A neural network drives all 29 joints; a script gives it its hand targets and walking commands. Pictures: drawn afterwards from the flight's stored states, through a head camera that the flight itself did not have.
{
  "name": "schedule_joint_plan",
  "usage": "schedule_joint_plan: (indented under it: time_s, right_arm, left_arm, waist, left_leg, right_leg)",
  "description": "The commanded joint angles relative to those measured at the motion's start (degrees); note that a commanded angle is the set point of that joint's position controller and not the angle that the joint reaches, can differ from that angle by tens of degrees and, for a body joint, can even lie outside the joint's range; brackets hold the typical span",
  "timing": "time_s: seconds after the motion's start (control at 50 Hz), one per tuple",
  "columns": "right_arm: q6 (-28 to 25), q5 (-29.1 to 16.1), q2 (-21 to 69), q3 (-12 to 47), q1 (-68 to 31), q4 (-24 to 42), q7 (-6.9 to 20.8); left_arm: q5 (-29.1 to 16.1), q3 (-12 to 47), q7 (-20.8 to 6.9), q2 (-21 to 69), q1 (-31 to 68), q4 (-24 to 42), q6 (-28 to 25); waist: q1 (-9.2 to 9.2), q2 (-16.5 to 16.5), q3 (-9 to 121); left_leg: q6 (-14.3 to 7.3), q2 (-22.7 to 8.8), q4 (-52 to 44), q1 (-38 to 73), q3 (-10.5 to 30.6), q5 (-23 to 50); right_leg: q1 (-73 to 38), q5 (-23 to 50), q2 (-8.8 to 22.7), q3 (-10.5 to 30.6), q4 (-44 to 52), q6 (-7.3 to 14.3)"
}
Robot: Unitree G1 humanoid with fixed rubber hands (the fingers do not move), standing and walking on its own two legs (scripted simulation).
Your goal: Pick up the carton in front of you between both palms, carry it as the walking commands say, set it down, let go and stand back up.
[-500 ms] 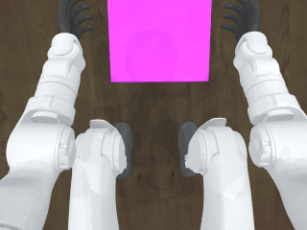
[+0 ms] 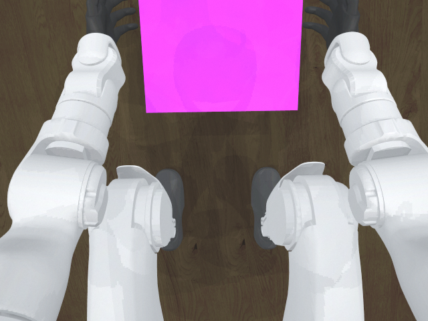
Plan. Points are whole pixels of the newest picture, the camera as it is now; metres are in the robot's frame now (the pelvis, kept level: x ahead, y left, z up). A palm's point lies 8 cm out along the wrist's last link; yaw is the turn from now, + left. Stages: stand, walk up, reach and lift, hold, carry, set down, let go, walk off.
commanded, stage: reach and lift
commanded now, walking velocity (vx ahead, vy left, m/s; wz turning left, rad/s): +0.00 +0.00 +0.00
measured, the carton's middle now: (219, 53) +0.50 -0.01 -0.25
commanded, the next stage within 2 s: none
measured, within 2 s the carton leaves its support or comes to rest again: leaves its support in 0.50 s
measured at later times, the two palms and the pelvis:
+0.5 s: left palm (117, 27) +0.52 +0.14 -0.17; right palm (324, 25) +0.52 -0.16 -0.17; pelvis -0.01 +0.00 -0.01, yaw +0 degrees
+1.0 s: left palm out of the picture +0.49 +0.13 +0.04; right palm out of the picture +0.48 -0.17 +0.04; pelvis +0.00 +0.00 +0.10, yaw -1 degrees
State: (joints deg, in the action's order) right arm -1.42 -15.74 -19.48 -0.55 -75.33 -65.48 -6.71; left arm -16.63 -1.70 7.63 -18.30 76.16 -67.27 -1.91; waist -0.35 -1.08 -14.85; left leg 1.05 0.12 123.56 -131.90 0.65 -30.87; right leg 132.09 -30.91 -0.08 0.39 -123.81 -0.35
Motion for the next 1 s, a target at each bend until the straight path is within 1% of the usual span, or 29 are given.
schedule_joint_plan:
  time_s: [0.0, 0.1, 0.16, 0.18, 0.2, 0.22, 0.26, 0.28, 0.32, 0.38, 0.42, 0.46, 0.48, 0.52, 0.54, 0.56, 0.58, 0.62, 0.64, 0.68, 0.74, 0.76, 0.78, 0.8, 0.86, 0.9, 0.92, 0.98]
  right_arm:
    - [-1.27, 0.39, -3.18, -0.52, -12.03, 4.64, -0.24]
    - [-2.08, -0.93, 2.92, 2.4, -15.06, 3.51, -0.54]
    - [-2.41, 0.61, 4.1, 1.38, -14.64, 1.21, -1.01]
    - [-2.56, 1.01, 6.07, 1.62, -15.06, 0.85, -0.97]
    - [-2.93, 0.42, 12.31, 4.14, -18.64, 2.08, -0.02]
    - [-3.14, 0.34, 17.2, 5.42, -21.81, 1.85, 1.04]
    - [-2.64, 0.92, 29.29, 8.49, -28.69, 2.23, 4.03]
    - [-2.06, 1.34, 34.54, 9.34, -31.36, 2.68, 5.58]
    - [-0.77, 2.47, 40.99, 8.98, -33.85, 3.82, 7.77]
    - [0.57, 2.85, 48.57, 9.4, -36.67, 7.88, 9.69]
    - [1.14, 1.37, 52.84, 11.45, -38.34, 12.15, 10.24]
    - [1.83, -0.85, 56.24, 14.49, -39.89, 18.08, 10.08]
    - [2.28, -1.73, 57.74, 15.45, -39.79, 20.92, 9.83]
    - [3.57, -1.98, 60.74, 16.56, -38.39, 25.65, 9.55]
    - [4.48, -1.58, 62.18, 16.8, -37.25, 27.59, 9.72]
    - [5.41, -1.05, 63.68, 16.9, -36.64, 29.7, 10.1]
    - [6.66, -0.25, 65.69, 16.97, -35.39, 31.01, 10.63]
    - [8.9, 1.86, 69.04, 16.06, -32.9, 32.25, 12.11]
    - [10.06, 3.18, 70.89, 15.23, -31.31, 31.55, 12.79]
    - [12.18, 6.54, 73.35, 12.19, -27.18, 27.89, 13.89]
    - [14.91, 13.26, 74.49, 4.82, -21.72, 20.61, 15.22]
    - [15.65, 15.37, 74.64, 2.4, -20.4, 18.55, 15.52]
    - [16.23, 17.36, 74.09, -0.12, -19.7, 17.28, 15.89]
    - [16.71, 18.61, 74.19, -1.39, -19.75, 16.92, 16.11]
    - [17.66, 19.99, 75.85, -2.02, -19.49, 17.34, 16.61]
    - [18.25, 20.04, 77.1, -1.09, -19.27, 18.72, 17.06]
    - [18.52, 19.71, 77.99, -0.08, -19.25, 19.73, 17.27]
    - [19.33, 18.28, 80.18, 3.48, -18.07, 22.42, 17.71]
  left_arm:
    - [0.43, -0.39, 0.02, -3.04, 10.8, 4.97, -1.32]
    - [-0.9, 3.21, 0.58, 3.56, 14.29, 4.54, -1.96]
    - [0.97, 2.08, 1.39, 3.75, 13.55, 2.37, -2.28]
    - [0.97, 3.01, 1.18, 6.24, 14.63, 2.81, -2.45]
    - [0.63, 5.57, 0.19, 12.73, 18.11, 4.45, -2.79]
    - [0.92, 6.62, -0.75, 17.86, 20.5, 4.2, -2.89]
    - [1.69, 9.38, -3.49, 30.59, 26.56, 5.14, -2.16]
    - [2.21, 10.09, -4.98, 36.18, 29.36, 5.51, -1.41]
    - [3.71, 9.65, -7.14, 43.1, 31.73, 6.42, -0.09]
    - [4.28, 9.95, -8.86, 50.92, 34.05, 9.96, 1.4]
    - [2.54, 12.23, -9.17, 55.24, 35.93, 13.9, 2.0]
    - [-0.21, 15.27, -8.76, 59.56, 36.17, 18.84, 2.54]
    - [-1.36, 16.43, -8.48, 60.83, 36.03, 21.82, 2.89]
    - [-1.78, 17.88, -8.12, 63.75, 34.93, 26.79, 4.19]
    - [-1.25, 17.97, -8.27, 65.19, 34.08, 28.33, 5.11]
    - [-0.48, 17.89, -8.56, 66.35, 34.1, 30.87, 5.92]
    - [1.07, 17.2, -9.05, 67.08, 33.21, 31.76, 6.92]
    - [3.81, 15.96, -10.25, 69.31, 32.03, 33.75, 8.81]
    - [5.35, 15.0, -10.86, 70.38, 31.15, 33.73, 9.77]
    - [8.46, 12.46, -12.07, 72.24, 28.75, 31.83, 11.77]
    - [14.17, 6.73, -13.8, 73.46, 24.68, 25.77, 14.53]
    - [15.7, 5.19, -14.27, 74.04, 24.08, 24.47, 15.31]
    - [16.93, 3.83, -14.82, 74.31, 23.79, 23.51, 16.06]
    - [17.95, 3.01, -15.24, 75.06, 23.24, 22.97, 16.7]
    - [19.68, 1.92, -15.85, 76.71, 21.72, 22.52, 17.83]
    - [20.5, 1.53, -16.12, 77.17, 19.89, 22.59, 18.39]
    - [20.78, 1.47, -16.23, 77.25, 18.84, 22.75, 18.65]
    - [20.65, 2.85, -16.4, 78.16, 16.2, 24.14, 19.27]
  waist:
    - [-0.54, 1.86, 60.54]
    - [-0.74, 1.48, 60.8]
    - [-0.35, 1.34, 59.58]
    - [-0.84, 1.08, 59.37]
    - [-0.73, 0.74, 59.58]
    - [-0.93, 0.78, 59.36]
    - [-0.79, 0.51, 58.6]
    - [-0.8, 0.32, 58.0]
    - [-0.96, 0.06, 57.87]
    - [-1.04, 0.07, 62.84]
    - [-1.46, 0.1, 70.49]
    - [-1.92, -0.1, 81.48]
    - [-2.16, 0.34, 87.16]
    - [-2.48, 0.8, 94.67]
    - [-2.31, 1.2, 95.39]
    - [-1.82, 1.42, 96.56]
    - [-1.22, 2.35, 95.13]
    - [-0.35, 2.32, 91.61]
    - [-0.05, 2.51, 88.42]
    - [-0.02, 2.12, 80.27]
    - [-0.44, 1.14, 70.16]
    - [-0.99, 0.71, 68.47]
    - [-1.47, -0.17, 67.41]
    - [-1.63, -0.69, 68.08]
    - [-1.5, -1.08, 71.78]
    - [-0.83, -0.32, 74.4]
    - [-0.07, 0.29, 75.7]
    - [1.02, 2.33, 79.07]
  left_leg:
    - [0.56, 1.78, -8.95, 29.41, -1.24, 14.44]
    - [0.47, 2.7, -9.53, 30.96, -0.95, 13.86]
    - [0.31, 3.26, -10.26, 31.2, -0.98, 12.52]
    - [0.21, 3.64, -10.47, 30.88, -0.97, 12.33]
    - [-0.12, 4.04, -10.48, 31.13, -0.91, 12.89]
    - [-0.17, 4.28, -10.21, 30.81, -0.75, 13.66]
    - [-0.19, 5.14, -9.82, 29.98, -0.92, 13.37]
    - [-0.18, 5.63, -9.63, 29.5, -1.16, 12.63]
    - [-0.09, 6.41, -9.14, 29.48, -2.0, 11.01]
    - [-0.2, 7.31, -8.4, 32.65, -3.07, 11.93]
    - [-0.16, 7.71, -7.87, 36.64, -3.58, 14.89]
    - [0.22, 8.19, -7.77, 42.95, -4.34, 18.77]
    - [0.32, 8.48, -7.75, 45.96, -4.7, 20.8]
    - [0.16, 9.11, -7.88, 50.01, -4.93, 23.84]
    - [0.02, 9.31, -8.23, 50.76, -4.77, 24.66]
    - [-0.04, 9.47, -8.94, 50.23, -4.93, 23.33]
    - [-0.23, 9.49, -9.68, 49.73, -4.93, 22.4]
    - [-0.33, 9.71, -11.75, 46.57, -5.58, 17.8]
    - [-0.42, 9.76, -12.86, 44.36, -5.78, 15.21]
    - [-0.67, 9.74, -15.45, 39.56, -5.75, 9.6]
    - [-0.91, 9.63, -19.47, 34.35, -5.23, 2.73]
    - [-0.89, 9.64, -20.66, 33.37, -5.21, 1.15]
    - [-0.79, 9.66, -22.05, 32.98, -4.91, 0.56]
    - [-0.69, 9.64, -23.3, 33.85, -4.73, 0.64]
    - [-0.57, 9.9, -26.02, 36.5, -4.69, 1.83]
    - [-0.61, 10.08, -27.8, 39.44, -4.63, 3.37]
    - [-0.7, 10.18, -28.61, 40.91, -4.67, 4.37]
    - [-0.87, 10.24, -30.83, 44.94, -4.65, 6.85]
  right_leg:
    - [-32.51, 15.85, -1.2, -0.5, 10.14, -1.55]
    - [-33.21, 14.62, -2.06, -0.07, 10.97, -1.1]
    - [-33.14, 13.45, -2.48, -0.15, 11.46, -1.11]
    - [-33.31, 13.49, -2.71, -0.16, 11.64, -0.95]
    - [-32.61, 13.82, -3.24, -0.12, 11.49, -0.74]
    - [-31.44, 14.05, -3.66, -0.21, 11.25, -0.55]
    - [-29.74, 13.53, -4.45, -0.27, 10.75, -0.32]
    - [-28.89, 12.78, -4.77, -0.47, 10.58, -0.26]
    - [-28.19, 11.15, -5.35, -1.33, 10.03, -0.1]
    - [-30.04, 11.83, -6.22, -3.0, 8.87, 0.01]
    - [-33.82, 14.74, -6.65, -3.97, 8.2, -0.06]
    - [-39.96, 18.55, -7.16, -4.91, 8.1, -0.37]
    - [-43.52, 20.62, -7.51, -5.27, 8.25, -0.55]
    - [-47.42, 23.41, -8.26, -5.52, 8.69, -0.87]
    - [-47.18, 23.78, -8.61, -5.58, 8.95, -1.02]
    - [-48.4, 22.94, -8.81, -5.38, 9.55, -0.95]
    - [-46.81, 21.56, -9.18, -5.36, 10.43, -1.07]
    - [-45.05, 17.44, -9.58, -5.46, 12.4, -0.94]
    - [-43.44, 15.05, -9.75, -5.32, 13.78, -0.82]
    - [-39.32, 9.89, -9.78, -5.09, 16.7, -0.52]
    - [-34.61, 3.45, -9.48, -4.57, 20.71, 0.03]
    - [-34.41, 1.97, -9.44, -4.46, 21.95, 0.23]
    - [-34.52, 1.6, -9.34, -4.43, 22.82, 0.52]
    - [-35.06, 1.87, -9.39, -4.41, 23.73, 0.61]
    - [-38.79, 2.92, -9.39, -3.91, 26.53, 0.68]
    - [-40.92, 4.09, -9.55, -3.88, 28.24, 0.37]
    - [-42.08, 4.73, -9.62, -3.87, 29.03, 0.13]
    - [-46.17, 6.6, -9.83, -3.77, 31.53, -0.64]
